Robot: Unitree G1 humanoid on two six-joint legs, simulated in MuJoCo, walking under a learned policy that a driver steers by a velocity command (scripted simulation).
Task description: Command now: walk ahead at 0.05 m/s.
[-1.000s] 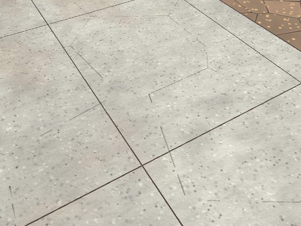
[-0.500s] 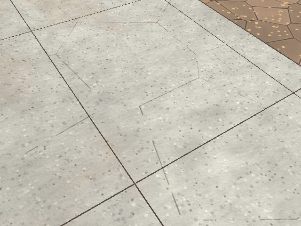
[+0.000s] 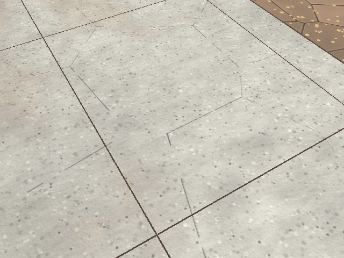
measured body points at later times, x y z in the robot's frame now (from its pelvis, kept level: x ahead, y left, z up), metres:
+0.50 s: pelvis +0.06 +0.02 +0.00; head +0.08 +0.02 +0.45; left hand +0.14 +0.27 -0.14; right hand +0.08 -0.22 -0.15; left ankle +0.03 +0.14 -0.73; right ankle +0.09 -0.08 -0.73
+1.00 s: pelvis +0.17 +0.06 +0.01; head +0.18 +0.08 +0.46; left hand +0.26 +0.32 -0.13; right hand +0.13 -0.19 -0.13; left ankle +0.11 +0.15 -0.73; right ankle +0.15 -0.07 -0.66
